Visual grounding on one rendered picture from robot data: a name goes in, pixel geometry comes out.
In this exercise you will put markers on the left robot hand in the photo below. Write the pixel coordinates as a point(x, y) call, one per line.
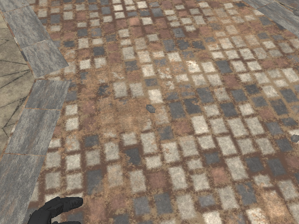
point(54, 208)

